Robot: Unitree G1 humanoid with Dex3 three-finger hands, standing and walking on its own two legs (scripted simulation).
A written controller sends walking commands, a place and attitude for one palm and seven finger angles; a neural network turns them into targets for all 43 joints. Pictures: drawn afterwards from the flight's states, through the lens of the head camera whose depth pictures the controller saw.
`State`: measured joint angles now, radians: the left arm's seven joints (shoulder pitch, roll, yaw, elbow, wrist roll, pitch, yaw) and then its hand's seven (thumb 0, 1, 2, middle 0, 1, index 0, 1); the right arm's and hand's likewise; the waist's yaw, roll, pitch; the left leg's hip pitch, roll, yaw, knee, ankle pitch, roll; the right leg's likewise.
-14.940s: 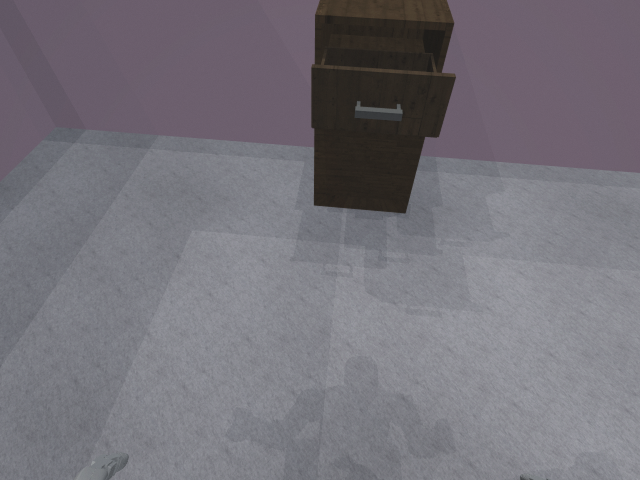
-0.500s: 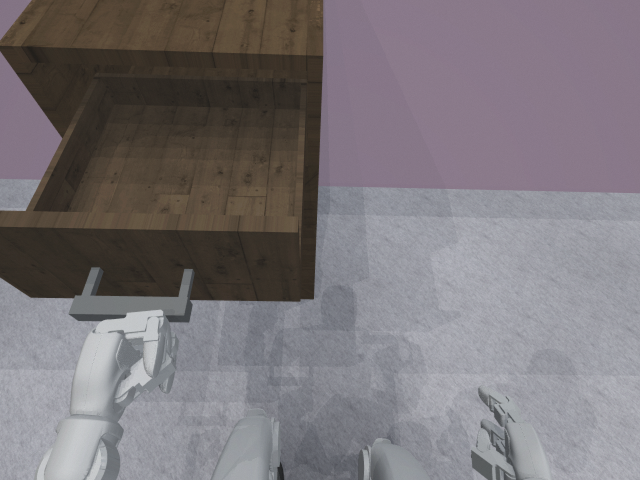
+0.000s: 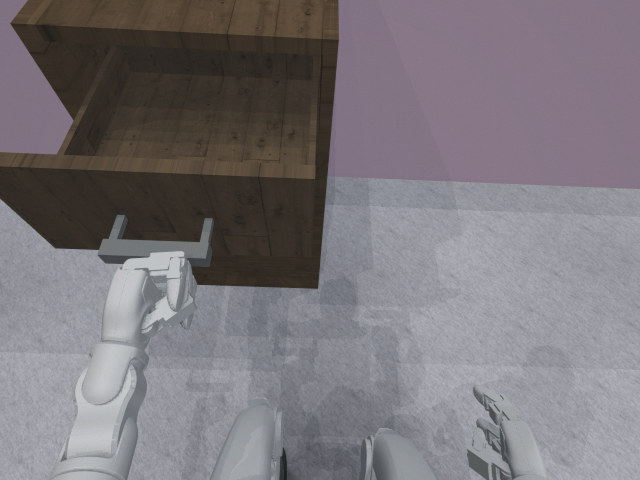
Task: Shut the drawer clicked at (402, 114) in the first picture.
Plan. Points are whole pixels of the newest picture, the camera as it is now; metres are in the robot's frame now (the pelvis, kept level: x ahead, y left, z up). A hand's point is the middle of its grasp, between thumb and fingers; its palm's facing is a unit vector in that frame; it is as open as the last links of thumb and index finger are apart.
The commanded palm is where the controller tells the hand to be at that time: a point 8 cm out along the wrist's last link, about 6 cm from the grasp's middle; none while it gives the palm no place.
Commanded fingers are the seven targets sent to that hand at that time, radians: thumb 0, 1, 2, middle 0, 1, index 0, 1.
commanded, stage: push the drawer shut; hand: left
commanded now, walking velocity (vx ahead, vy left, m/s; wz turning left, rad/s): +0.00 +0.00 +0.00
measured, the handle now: (160, 238) +0.39 +0.22 +0.04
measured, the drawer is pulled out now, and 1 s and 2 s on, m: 0.22 0.09 0.00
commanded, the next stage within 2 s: none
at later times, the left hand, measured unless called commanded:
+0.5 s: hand (200, 251) +0.38 +0.17 +0.04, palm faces +0.01 -1.00 -0.06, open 3.1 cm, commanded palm +0.36 +0.22 +0.04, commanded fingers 0.00 0.90 0.90 -1.40 -1.60 -1.40 -1.60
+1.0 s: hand (206, 209) +0.44 +0.18 +0.04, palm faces +0.02 -1.00 -0.06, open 3.1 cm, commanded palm +0.43 +0.22 +0.04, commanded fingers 0.00 0.90 0.90 -1.40 -1.60 -1.40 -1.60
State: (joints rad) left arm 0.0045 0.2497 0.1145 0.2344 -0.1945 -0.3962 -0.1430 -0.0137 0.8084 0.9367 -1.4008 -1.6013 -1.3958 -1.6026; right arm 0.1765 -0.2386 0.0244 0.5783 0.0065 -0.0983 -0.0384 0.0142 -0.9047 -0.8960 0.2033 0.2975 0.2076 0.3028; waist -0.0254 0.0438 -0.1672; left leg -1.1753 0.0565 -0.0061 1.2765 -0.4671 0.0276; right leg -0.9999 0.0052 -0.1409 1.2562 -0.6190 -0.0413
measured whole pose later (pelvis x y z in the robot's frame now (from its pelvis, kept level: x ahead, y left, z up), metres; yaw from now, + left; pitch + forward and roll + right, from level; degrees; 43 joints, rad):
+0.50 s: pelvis +0.01 +0.00 +0.01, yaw -1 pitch +21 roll -3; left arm -0.24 0.26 0.16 0.50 -0.15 -0.45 -0.10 0.01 0.82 0.93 -1.40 -1.60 -1.40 -1.60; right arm 0.23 -0.25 0.01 0.62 0.00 -0.04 -0.02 0.01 -0.91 -0.90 0.20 0.30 0.21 0.30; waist -0.06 0.03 -0.16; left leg -1.15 0.06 0.02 1.24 -0.46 0.03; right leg -0.99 0.01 -0.12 1.22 -0.60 -0.03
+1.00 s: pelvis +0.00 +0.00 +0.00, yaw -1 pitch +23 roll -4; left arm -0.55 0.34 0.26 0.82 -0.14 -0.47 -0.16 0.00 0.77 0.91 -1.40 -1.60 -1.40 -1.60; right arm 0.24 -0.25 0.02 0.66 0.00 -0.02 -0.02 0.01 -0.91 -0.90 0.20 0.30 0.21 0.30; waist -0.09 0.04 -0.15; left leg -1.21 0.07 0.00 1.26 -0.46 0.02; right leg -1.05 0.02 -0.13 1.24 -0.60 -0.04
